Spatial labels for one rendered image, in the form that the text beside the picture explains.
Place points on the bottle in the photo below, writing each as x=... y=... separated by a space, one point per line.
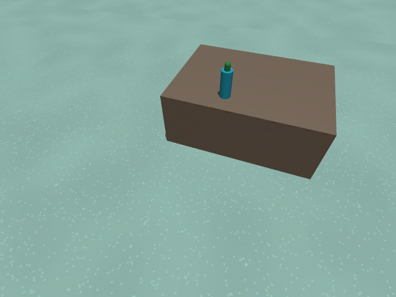
x=226 y=81

